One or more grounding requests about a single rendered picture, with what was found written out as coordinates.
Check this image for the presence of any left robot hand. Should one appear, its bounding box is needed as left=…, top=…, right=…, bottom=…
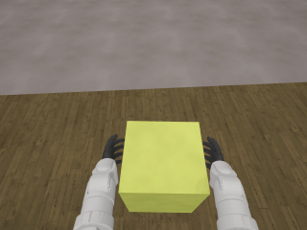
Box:
left=102, top=134, right=125, bottom=165

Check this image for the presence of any left robot forearm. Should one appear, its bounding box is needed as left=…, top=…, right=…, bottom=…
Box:
left=73, top=158, right=119, bottom=230

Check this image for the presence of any right robot forearm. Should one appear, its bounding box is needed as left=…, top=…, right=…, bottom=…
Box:
left=209, top=160, right=259, bottom=230

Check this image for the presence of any carton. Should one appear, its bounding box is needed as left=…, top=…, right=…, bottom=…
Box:
left=118, top=121, right=210, bottom=213

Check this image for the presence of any right robot hand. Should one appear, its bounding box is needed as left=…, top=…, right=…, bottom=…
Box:
left=202, top=136, right=224, bottom=170

